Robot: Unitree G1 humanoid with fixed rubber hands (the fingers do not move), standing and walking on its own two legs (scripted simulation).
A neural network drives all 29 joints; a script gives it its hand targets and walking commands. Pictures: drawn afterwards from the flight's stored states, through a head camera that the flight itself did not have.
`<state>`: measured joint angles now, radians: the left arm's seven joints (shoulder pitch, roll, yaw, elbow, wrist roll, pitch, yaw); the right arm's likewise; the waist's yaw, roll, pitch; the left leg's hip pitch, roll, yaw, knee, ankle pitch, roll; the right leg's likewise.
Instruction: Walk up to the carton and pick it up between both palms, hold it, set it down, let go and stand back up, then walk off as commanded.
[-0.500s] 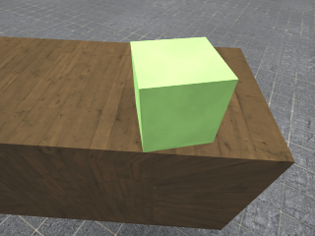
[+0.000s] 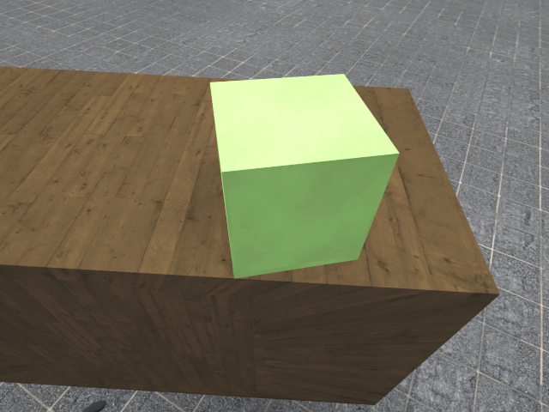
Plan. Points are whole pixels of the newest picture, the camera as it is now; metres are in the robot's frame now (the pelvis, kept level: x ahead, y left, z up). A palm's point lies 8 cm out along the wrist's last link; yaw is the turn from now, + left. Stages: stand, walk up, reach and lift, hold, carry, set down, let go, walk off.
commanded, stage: walk up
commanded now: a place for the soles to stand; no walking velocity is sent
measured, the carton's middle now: (288, 176) +0.44 -0.01 +0.12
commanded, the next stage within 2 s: stand in 0.70 s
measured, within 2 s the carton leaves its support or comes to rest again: neither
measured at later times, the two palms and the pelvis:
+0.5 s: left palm out of the picture +0.11 +0.29 -0.10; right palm out of the picture +0.07 -0.31 -0.11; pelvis +0.00 -0.01 +0.01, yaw +0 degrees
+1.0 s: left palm out of the picture +0.13 +0.29 -0.10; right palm out of the picture +0.10 -0.29 -0.11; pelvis +0.00 +0.00 +0.00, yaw +1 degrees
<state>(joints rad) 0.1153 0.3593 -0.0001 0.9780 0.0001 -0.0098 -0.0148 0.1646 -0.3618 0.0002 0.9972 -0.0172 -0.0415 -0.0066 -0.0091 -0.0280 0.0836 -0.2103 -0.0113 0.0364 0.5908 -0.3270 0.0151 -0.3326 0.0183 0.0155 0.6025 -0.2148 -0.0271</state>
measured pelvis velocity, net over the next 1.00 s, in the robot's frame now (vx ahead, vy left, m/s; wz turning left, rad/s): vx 0.00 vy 0.00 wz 0.02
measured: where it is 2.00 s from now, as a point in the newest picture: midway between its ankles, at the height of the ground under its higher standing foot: outside the picture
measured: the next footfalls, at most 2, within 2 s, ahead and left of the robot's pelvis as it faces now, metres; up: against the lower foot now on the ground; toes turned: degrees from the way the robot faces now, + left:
none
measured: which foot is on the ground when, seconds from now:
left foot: down 0.00-1.00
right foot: down 0.00-1.00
